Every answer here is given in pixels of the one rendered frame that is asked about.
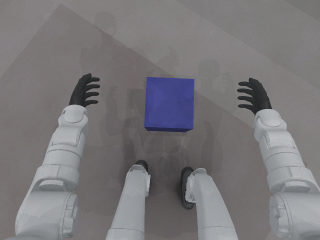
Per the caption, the robot left hand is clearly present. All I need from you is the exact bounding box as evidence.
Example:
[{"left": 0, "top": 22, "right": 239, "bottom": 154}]
[{"left": 69, "top": 73, "right": 100, "bottom": 108}]

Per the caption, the robot right forearm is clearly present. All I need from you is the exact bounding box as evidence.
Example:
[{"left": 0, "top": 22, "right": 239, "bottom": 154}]
[{"left": 254, "top": 109, "right": 320, "bottom": 194}]

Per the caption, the robot right shin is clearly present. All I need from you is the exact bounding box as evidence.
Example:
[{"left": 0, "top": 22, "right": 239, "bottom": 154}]
[{"left": 185, "top": 168, "right": 207, "bottom": 203}]

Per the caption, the robot left forearm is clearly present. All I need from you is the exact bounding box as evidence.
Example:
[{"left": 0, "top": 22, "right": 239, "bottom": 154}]
[{"left": 15, "top": 104, "right": 89, "bottom": 235}]

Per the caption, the right robot upper arm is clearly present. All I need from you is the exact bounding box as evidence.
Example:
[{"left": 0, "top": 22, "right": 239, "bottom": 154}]
[{"left": 269, "top": 192, "right": 320, "bottom": 240}]

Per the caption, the carton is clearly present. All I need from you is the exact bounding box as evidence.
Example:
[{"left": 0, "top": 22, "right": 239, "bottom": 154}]
[{"left": 144, "top": 77, "right": 195, "bottom": 133}]

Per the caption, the robot right thigh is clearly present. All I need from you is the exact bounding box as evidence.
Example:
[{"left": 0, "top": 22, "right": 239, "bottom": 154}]
[{"left": 187, "top": 173, "right": 239, "bottom": 240}]

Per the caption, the robot right hand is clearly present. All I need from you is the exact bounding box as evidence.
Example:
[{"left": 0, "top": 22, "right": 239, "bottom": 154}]
[{"left": 237, "top": 77, "right": 272, "bottom": 116}]

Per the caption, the left robot upper arm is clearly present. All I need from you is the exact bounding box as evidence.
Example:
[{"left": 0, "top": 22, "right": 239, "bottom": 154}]
[{"left": 4, "top": 191, "right": 79, "bottom": 240}]

